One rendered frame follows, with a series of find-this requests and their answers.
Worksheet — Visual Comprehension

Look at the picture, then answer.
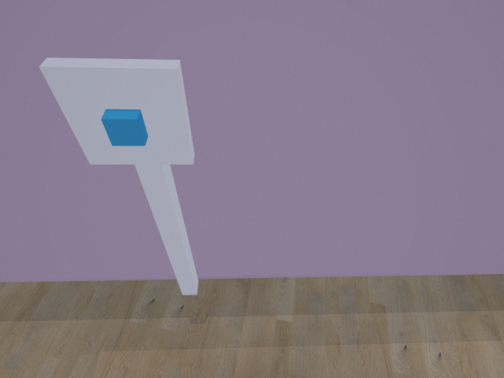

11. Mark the button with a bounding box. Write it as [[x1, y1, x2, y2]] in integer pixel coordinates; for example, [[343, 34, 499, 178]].
[[101, 109, 148, 146]]

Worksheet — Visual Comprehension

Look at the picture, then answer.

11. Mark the panel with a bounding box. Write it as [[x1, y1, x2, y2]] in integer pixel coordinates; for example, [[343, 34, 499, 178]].
[[39, 57, 198, 295]]

